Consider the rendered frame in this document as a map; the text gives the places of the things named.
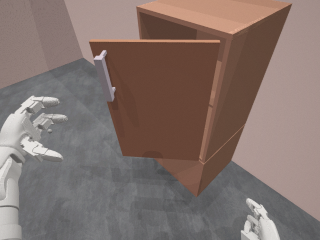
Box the left robot forearm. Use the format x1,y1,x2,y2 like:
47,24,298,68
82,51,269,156
0,146,26,240

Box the robot right hand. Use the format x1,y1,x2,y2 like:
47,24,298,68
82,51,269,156
241,198,280,240

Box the robot left hand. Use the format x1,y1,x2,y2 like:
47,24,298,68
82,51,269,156
0,95,68,163

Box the handle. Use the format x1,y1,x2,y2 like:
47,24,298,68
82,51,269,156
93,50,116,102

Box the cupboard door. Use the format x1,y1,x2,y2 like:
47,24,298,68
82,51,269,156
89,39,221,161

